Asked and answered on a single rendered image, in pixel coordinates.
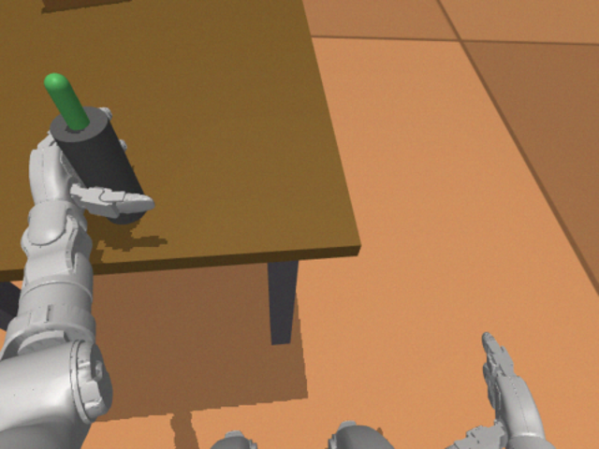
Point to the left robot arm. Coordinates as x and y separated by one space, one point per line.
53 380

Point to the right robot hand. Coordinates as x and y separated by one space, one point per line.
515 411

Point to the left robot hand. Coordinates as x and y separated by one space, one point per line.
52 177

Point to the table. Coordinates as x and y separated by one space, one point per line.
227 127

